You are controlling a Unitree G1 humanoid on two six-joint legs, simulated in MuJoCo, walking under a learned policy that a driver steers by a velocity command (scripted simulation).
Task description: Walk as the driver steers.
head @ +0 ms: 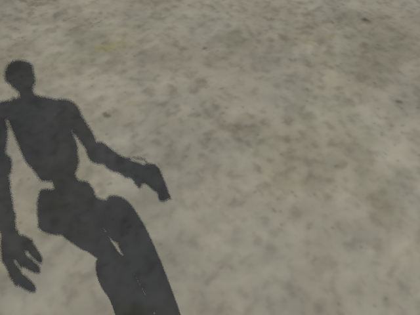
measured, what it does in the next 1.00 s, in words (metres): walks ahead, turning right: right foot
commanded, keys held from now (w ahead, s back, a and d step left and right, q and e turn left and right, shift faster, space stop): w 0.14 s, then w+e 0.80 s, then w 0.06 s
